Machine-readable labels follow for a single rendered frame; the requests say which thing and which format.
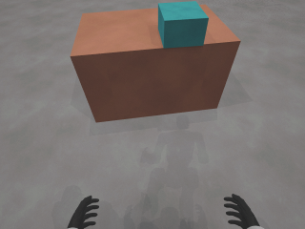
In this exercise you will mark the robot left hand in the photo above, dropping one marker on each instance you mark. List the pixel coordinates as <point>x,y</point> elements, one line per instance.
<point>79,216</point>

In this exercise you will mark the pedestal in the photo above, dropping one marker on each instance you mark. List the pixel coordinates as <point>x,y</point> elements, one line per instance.
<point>125,72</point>

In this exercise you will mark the carton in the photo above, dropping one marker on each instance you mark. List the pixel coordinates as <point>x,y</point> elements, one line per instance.
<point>182,24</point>

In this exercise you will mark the robot right hand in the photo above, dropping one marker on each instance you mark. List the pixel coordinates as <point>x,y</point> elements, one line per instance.
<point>245,213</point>

